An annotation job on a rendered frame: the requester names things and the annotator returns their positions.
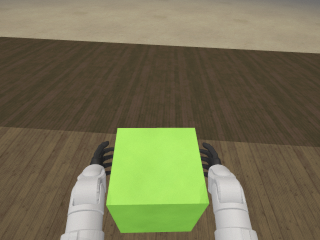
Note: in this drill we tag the robot left forearm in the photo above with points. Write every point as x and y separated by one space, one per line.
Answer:
86 206

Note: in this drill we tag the robot left hand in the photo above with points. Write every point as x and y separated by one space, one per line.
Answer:
98 157

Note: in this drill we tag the robot right forearm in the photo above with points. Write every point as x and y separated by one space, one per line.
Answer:
229 206

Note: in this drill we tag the carton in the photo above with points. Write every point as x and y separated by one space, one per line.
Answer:
157 182

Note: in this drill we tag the robot right hand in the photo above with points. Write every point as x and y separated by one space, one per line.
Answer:
212 158

